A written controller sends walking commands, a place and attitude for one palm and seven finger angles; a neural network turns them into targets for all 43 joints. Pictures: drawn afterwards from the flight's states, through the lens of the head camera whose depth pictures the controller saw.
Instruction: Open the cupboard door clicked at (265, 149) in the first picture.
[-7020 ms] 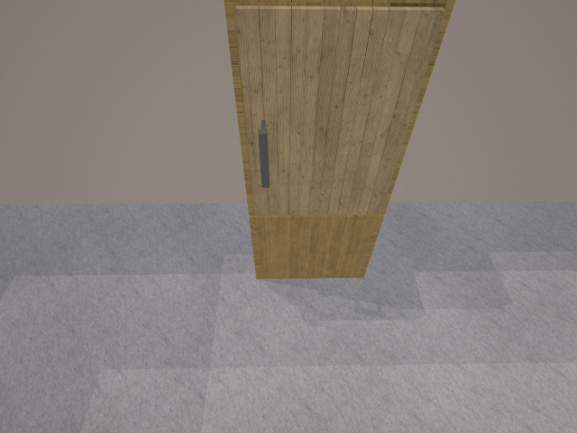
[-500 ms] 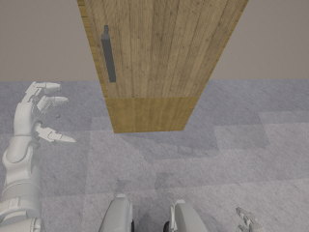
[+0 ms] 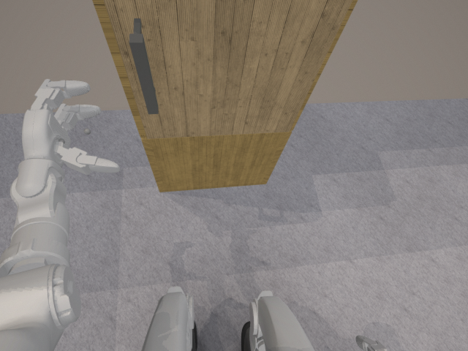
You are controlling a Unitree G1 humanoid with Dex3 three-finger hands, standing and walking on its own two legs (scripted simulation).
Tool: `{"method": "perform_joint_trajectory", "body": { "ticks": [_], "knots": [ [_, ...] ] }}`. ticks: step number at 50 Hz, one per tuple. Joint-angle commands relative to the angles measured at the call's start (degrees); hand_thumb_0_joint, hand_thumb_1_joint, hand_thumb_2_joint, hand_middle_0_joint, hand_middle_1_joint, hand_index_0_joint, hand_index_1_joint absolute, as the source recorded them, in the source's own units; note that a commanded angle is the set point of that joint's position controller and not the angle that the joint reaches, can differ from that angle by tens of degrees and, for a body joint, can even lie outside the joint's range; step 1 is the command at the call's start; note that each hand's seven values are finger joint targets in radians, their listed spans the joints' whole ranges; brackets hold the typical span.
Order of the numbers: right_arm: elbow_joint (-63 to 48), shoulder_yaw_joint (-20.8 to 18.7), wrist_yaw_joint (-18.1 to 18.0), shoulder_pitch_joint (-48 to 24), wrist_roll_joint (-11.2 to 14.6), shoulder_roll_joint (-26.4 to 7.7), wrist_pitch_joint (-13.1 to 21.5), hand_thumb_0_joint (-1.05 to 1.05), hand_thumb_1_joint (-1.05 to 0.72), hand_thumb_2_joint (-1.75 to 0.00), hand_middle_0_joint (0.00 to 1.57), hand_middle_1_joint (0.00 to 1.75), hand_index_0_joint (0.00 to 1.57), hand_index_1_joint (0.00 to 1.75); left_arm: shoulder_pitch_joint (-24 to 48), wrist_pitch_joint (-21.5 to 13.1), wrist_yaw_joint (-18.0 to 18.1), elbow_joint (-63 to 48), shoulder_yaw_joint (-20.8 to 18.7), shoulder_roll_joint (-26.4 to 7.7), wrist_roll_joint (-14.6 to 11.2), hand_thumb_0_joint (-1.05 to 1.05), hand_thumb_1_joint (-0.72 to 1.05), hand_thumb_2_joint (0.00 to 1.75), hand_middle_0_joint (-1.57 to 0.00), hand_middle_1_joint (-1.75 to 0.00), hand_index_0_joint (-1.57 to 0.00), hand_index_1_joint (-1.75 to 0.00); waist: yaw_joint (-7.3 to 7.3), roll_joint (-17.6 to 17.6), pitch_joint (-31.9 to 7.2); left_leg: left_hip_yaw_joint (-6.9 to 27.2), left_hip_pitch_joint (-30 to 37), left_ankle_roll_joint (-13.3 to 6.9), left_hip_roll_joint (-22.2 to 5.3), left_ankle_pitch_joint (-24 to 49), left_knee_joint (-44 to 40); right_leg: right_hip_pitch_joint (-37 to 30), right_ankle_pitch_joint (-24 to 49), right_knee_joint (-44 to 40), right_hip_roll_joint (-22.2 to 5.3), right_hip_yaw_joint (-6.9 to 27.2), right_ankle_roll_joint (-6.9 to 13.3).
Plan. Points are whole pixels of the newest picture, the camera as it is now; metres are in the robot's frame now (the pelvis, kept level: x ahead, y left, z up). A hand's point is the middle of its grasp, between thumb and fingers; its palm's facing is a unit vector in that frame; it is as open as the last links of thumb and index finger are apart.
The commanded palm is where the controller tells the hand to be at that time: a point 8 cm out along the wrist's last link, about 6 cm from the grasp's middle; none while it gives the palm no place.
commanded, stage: move the hooked fingers beside the handle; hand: left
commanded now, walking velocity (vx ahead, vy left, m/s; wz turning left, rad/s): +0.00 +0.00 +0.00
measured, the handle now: (146, 71) +0.59 +0.16 +0.04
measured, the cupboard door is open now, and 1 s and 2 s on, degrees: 0 0 0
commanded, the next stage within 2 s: slide the fingers in behind the handle in 1.32 s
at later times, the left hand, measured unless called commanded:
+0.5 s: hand (107, 95) +0.53 +0.22 +0.04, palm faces +0.10 -0.99 +0.00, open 14.0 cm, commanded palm +0.53 +0.25 +0.03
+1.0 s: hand (112, 92) +0.54 +0.21 +0.04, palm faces +0.10 -0.99 -0.01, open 14.0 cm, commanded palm +0.52 +0.24 +0.03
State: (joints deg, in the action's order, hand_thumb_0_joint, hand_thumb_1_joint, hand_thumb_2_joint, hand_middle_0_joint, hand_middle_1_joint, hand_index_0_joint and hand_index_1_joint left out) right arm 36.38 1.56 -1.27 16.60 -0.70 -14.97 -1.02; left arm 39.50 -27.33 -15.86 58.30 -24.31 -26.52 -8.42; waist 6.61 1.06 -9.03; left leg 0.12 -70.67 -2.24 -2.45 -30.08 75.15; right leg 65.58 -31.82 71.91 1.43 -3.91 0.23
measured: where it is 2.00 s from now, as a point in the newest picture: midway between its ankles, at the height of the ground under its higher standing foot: outside the picture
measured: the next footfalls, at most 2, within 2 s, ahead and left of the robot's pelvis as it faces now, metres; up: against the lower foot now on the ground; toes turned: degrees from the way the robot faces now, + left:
none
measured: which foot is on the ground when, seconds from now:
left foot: down 0.00-1.00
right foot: down 0.00-1.00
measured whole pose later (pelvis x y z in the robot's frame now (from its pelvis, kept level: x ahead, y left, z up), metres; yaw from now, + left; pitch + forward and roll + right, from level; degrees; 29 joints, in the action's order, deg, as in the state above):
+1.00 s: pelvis +0.00 +0.00 -0.01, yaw -1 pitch +30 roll -6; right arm 36.2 3.2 1.3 19.9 -2.7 -14.4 -6.1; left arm 56.0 -24.4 -10.5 68.0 -25.8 -32.6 -2.4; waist 11.4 2.4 -8.2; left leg 1.3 -77.2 -2.2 -3.4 -30.5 77.6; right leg 71.5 -31.5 72.9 2.5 -4.9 0.3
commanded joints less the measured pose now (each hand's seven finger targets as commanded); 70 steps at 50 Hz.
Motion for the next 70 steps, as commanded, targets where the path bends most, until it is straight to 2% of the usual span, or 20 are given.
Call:
{"method": "perform_joint_trajectory", "body": {
  "ticks": [1, 5, 7, 11, 13, 15, 16, 22, 25, 30, 33, 37, 41, 46, 48, 55, 58, 61, 64, 70],
  "knots": [
    [-3.22, -3.76, -0.42, 8.15, -0.02, -10.95, 0.25, 0.00, -0.90, -0.90, 0.20, 0.30, 0.20, 0.30, 24.40, -4.34, 0.67, -9.12, -1.74, -14.84, 0.01, 0.00, -0.50, 0.30, -0.30, -1.20, -0.30, -1.20, 1.10, 8.07, -27.24, 5.04, 28.00, 1.18, 0.05, 19.83, -8.22, -3.57, 14.14, -7.88, 1.07, 1.25, 1.29],
    [-3.24, -3.52, -0.15, 8.95, -0.32, -11.19, -0.64, 0.00, -0.90, -0.90, 0.20, 0.30, 0.20, 0.30, 25.56, -4.22, 1.29, -7.46, -4.17, -18.27, 0.85, 0.00, -0.50, 0.30, -0.30, -1.20, -0.30, -1.20, 1.04, 8.16, -29.26, 4.78, 26.88, 0.93, -0.03, 21.34, -7.17, -4.57, 15.64, -7.25, 1.24, 1.47, 1.24],
    [-3.16, -3.32, 0.01, 9.09, -0.32, -11.04, -1.04, 0.00, -0.90, -0.90, 0.20, 0.30, 0.20, 0.30, 28.20, -3.62, 1.32, -6.07, -2.05, -16.26, 1.03, 0.00, -0.50, 0.30, -0.30, -1.20, -0.30, -1.20, 2.64, 7.85, -27.22, 4.49, 25.31, 0.61, 0.04, 19.89, -6.70, -3.80, 15.10, -7.76, 1.25, 1.71, 0.98],
    [-3.07, -3.18, 0.05, 10.16, -0.58, -11.49, -1.60, 0.00, -0.90, -0.90, 0.20, 0.30, 0.20, 0.30, 31.16, -3.76, 1.72, -5.81, -3.75, -19.46, 1.73, 0.00, -0.50, 0.30, -0.30, -1.20, -0.30, -1.20, 2.63, 9.04, -29.82, 5.00, 25.92, 0.69, -0.12, 20.86, -6.30, -3.79, 15.37, -7.10, 1.47, 1.61, 1.16],
    [-2.74, -3.05, 0.20, 10.43, -0.68, -11.40, -1.79, 0.00, -0.90, -0.90, 0.20, 0.30, 0.20, 0.30, 33.56, -3.42, 1.80, -4.86, -2.55, -18.55, 2.07, 0.00, -0.50, 0.30, -0.30, -1.20, -0.30, -1.20, 3.86, 9.33, -29.22, 4.86, 24.74, 0.49, -0.18, 20.00, -5.67, -2.87, 14.96, -7.16, 1.46, 1.70, 0.99],
    [-2.61, -2.95, 0.13, 11.41, -0.83, -11.88, -2.08, 0.00, -0.90, -0.90, 0.20, 0.30, 0.20, 0.30, 34.46, -3.29, 2.14, -3.93, -4.72, -21.83, 2.50, 0.00, -0.50, 0.30, -0.30, -1.20, -0.30, -1.20, 3.71, 8.78, -29.96, 5.08, 24.57, 0.35, -0.31, 20.95, -5.21, -3.27, 15.74, -6.83, 1.62, 1.73, 1.07],
    [-2.67, -2.84, 0.28, 11.33, -0.80, -11.59, -2.18, 0.00, -0.90, -0.90, 0.20, 0.30, 0.20, 0.30, 35.10, -2.80, 2.09, -2.66, -2.96, -19.92, 2.71, 0.00, -0.50, 0.30, -0.30, -1.20, -0.30, -1.20, 4.41, 9.57, -29.22, 4.73, 23.63, 0.25, -0.16, 19.98, -5.04, -2.73, 15.30, -7.18, 1.62, 1.96, 0.96],
    [-2.12, -2.25, 0.45, 12.96, -1.40, -12.19, -2.70, 0.00, -0.90, -0.90, 0.20, 0.30, 0.20, 0.30, 42.30, -1.54, 3.34, -0.01, -2.97, -22.65, 4.62, 0.00, -0.50, 0.30, -0.30, -1.20, -0.30, -1.20, 6.49, 10.67, -28.78, 5.63, 21.99, 0.10, -0.54, 18.44, -3.81, 0.45, 13.29, -6.34, 1.77, 1.47, 1.00],
    [-2.35, -1.90, 0.58, 13.83, -1.73, -12.53, -2.94, 0.00, -0.90, -0.90, 0.20, 0.30, 0.20, 0.30, 44.52, -1.18, 3.94, 0.62, -4.43, -25.61, 5.45, 0.00, -0.50, 0.30, -0.30, -1.20, -0.30, -1.20, 6.59, 12.34, -30.52, 5.79, 22.21, 0.06, -0.62, 19.90, -3.22, 0.79, 14.02, -5.76, 1.83, 1.40, 1.12],
    [-3.27, -1.94, 1.37, 14.87, -1.91, -12.49, -3.97, 0.00, -0.90, -0.90, 0.20, 0.30, 0.20, 0.30, 39.81, -0.18, 3.73, 0.01, -4.65, -25.12, 6.08, 0.00, -0.50, 0.30, -0.30, -1.20, -0.30, -1.20, 4.86, 14.47, -33.68, 6.23, 25.70, 0.65, -1.06, 24.73, -3.49, 0.50, 16.57, -4.89, 1.90, 0.79, 1.41],
    [-3.48, -1.92, 1.57, 15.03, -1.67, -12.31, -4.56, 0.00, -0.90, -0.90, 0.20, 0.30, 0.20, 0.30, 38.60, 0.83, 3.80, 0.24, -5.54, -25.18, 5.33, 0.00, -0.50, 0.30, -0.30, -1.20, -0.30, -1.20, 5.03, 10.70, -31.71, 5.56, 22.30, 0.20, -0.99, 22.87, -3.64, -2.18, 16.91, -5.72, 2.14, 1.05, 0.98],
    [-3.31, -2.02, 1.49, 14.95, -1.74, -12.19, -4.37, 0.00, -0.90, -0.90, 0.20, 0.30, 0.20, 0.30, 41.45, -0.65, 4.46, -4.73, -6.91, -27.25, 5.37, 0.00, -0.50, 0.30, -0.30, -1.20, -0.30, -1.20, 4.72, 12.60, -34.00, 5.60, 23.59, 0.24, -1.04, 22.93, -3.79, -2.78, 16.92, -5.65, 2.12, 1.34, 1.01],
    [-1.97, -2.61, 1.78, 15.17, -1.87, -11.90, -4.13, 0.00, -0.90, -0.90, 0.20, 0.30, 0.20, 0.30, 42.71, -2.21, 4.88, -6.57, -4.16, -22.95, 5.33, 0.00, -0.50, 0.30, -0.30, -1.20, -0.30, -1.20, 5.53, 15.37, -34.48, 6.88, 29.66, 0.96, -1.34, 25.30, -4.55, 0.74, 16.63, -5.95, 2.15, 0.63, 1.30],
    [-1.23, -2.92, 1.98, 15.48, -1.92, -11.73, -4.65, 0.00, -0.90, -0.90, 0.20, 0.30, 0.20, 0.30, 39.34, -0.83, 5.20, -2.20, -0.98, -17.48, 5.19, 0.00, -0.50, 0.30, -0.30, -1.20, -0.30, -1.20, 6.12, 13.45, -30.60, 7.41, 30.86, 1.28, -1.42, 25.69, -5.53, 2.79, 16.20, -6.88, 2.02, -0.11, 1.39],
    [-1.64, -2.68, 1.88, 15.16, -1.88, -11.78, -4.77, 0.00, -0.90, -0.90, 0.20, 0.30, 0.20, 0.30, 38.67, -0.12, 5.80, 0.01, -1.88, -18.43, 5.09, 0.00, -0.50, 0.30, -0.30, -1.20, -0.30, -1.20, 6.29, 10.27, -28.17, 6.51, 26.37, 0.68, -1.00, 22.35, -5.54, 0.80, 15.44, -7.52, 2.03, 0.34, 1.09],
    [-2.84, -2.35, 2.03, 13.89, -2.06, -11.66, -4.69, 0.00, -0.90, -0.90, 0.20, 0.30, 0.20, 0.30, 40.21, -3.50, 6.86, -2.31, -3.56, -21.69, 6.24, 0.00, -0.50, 0.30, -0.30, -1.20, -0.30, -1.20, 5.58, 12.37, -30.25, 6.00, 26.33, 0.73, -0.75, 23.60, -4.51, 0.03, 16.45, -6.25, 2.08, 0.91, 1.35],
    [-2.93, -2.34, 2.06, 13.59, -1.88, -11.67, -4.77, 0.00, -0.90, -0.90, 0.20, 0.30, 0.20, 0.30, 39.83, -3.15, 6.37, -1.06, -2.89, -20.90, 6.00, 0.00, -0.50, 0.30, -0.30, -1.20, -0.30, -1.20, 5.97, 11.54, -29.98, 5.65, 25.01, 0.54, -0.62, 22.64, -4.25, -0.86, 16.49, -6.40, 2.14, 1.05, 1.18],
    [-3.22, -2.36, 1.89, 13.48, -1.72, -11.88, -4.99, 0.00, -0.90, -0.90, 0.20, 0.30, 0.20, 0.30, 39.12, -2.97, 5.54, -1.92, -3.72, -22.08, 5.51, 0.00, -0.50, 0.30, -0.30, -1.20, -0.30, -1.20, 5.08, 12.21, -31.84, 5.68, 25.80, 0.64, -0.58, 23.74, -4.14, -1.66, 17.33, -6.00, 2.02, 1.13, 1.25],
    [-2.71, -2.51, 1.80, 13.52, -1.67, -11.76, -4.91, 0.00, -0.90, -0.90, 0.20, 0.30, 0.20, 0.30, 40.63, -2.88, 5.27, -2.60, -1.47, -19.01, 5.05, 0.00, -0.50, 0.30, -0.30, -1.20, -0.30, -1.20, 6.12, 13.20, -30.79, 6.40, 27.78, 0.70, -0.82, 23.31, -4.41, 1.12, 16.16, -6.22, 2.01, 0.82, 1.31],
    [-2.28, -2.43, 1.51, 13.67, -1.73, -11.73, -4.73, 0.00, -0.90, -0.90, 0.20, 0.30, 0.20, 0.30, 40.99, -2.71, 5.88, -2.81, -3.27, -21.41, 4.99, 0.00, -0.50, 0.30, -0.30, -1.20, -0.30, -1.20, 5.62, 12.18, -32.48, 5.54, 25.57, 0.40, -0.49, 23.01, -3.93, -1.97, 17.26, -6.47, 2.07, 1.45, 1.13]
  ]
}}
